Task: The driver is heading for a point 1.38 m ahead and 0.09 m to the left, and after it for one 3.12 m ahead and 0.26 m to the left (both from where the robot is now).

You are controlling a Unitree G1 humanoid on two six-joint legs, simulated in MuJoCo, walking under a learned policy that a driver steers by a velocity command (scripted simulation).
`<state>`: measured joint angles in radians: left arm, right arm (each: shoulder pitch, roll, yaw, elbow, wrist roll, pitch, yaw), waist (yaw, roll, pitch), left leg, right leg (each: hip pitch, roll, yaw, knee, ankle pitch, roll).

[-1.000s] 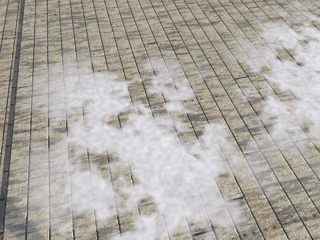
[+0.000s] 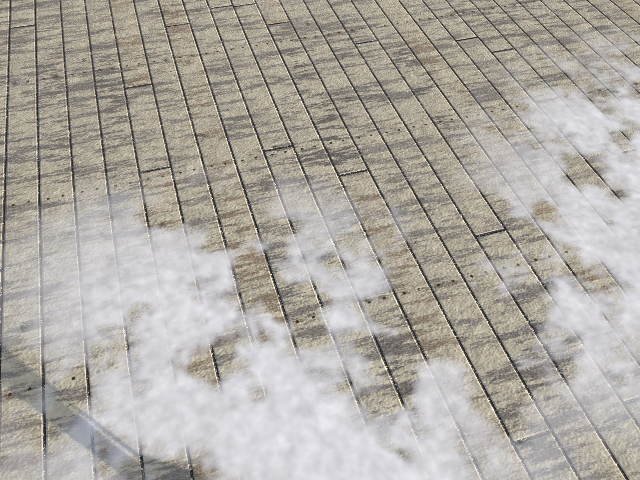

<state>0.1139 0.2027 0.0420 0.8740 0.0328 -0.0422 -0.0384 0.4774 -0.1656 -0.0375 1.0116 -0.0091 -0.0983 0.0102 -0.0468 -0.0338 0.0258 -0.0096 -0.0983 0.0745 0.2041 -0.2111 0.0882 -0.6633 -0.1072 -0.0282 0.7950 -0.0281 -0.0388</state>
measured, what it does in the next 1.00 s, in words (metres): walks ahead: right foot, then left foot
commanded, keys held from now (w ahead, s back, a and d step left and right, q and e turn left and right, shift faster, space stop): w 1.00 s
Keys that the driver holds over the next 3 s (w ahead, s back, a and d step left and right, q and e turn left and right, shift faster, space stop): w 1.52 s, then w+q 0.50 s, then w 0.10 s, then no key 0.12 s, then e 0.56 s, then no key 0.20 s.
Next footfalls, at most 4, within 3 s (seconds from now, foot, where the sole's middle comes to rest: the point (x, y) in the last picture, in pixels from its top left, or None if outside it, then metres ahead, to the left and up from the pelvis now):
0.20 right None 0.29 -0.11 -0.78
0.74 left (282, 435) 0.59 0.07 -0.78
1.32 right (349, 312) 0.89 -0.10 -0.78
1.88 left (275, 229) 1.17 0.09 -0.78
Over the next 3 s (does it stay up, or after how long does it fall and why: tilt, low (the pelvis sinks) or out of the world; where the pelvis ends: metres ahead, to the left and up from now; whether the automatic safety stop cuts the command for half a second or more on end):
stays up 1.32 0.10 0.00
